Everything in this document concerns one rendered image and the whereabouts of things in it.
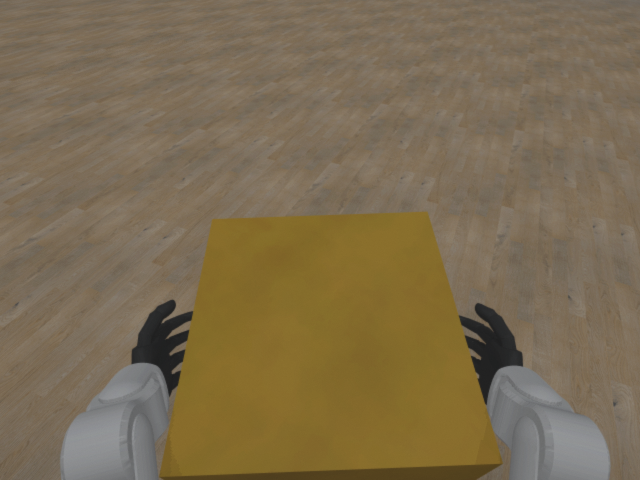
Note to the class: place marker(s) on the robot right hand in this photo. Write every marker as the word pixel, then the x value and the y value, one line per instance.
pixel 498 352

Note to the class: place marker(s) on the carton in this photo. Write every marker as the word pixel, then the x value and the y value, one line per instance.
pixel 327 347

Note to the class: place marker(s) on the right robot forearm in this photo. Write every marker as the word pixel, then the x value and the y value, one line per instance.
pixel 548 441

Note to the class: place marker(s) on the robot left hand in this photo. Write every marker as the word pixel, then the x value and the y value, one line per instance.
pixel 153 347

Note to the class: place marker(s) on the left robot forearm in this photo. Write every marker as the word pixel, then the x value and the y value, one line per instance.
pixel 115 438

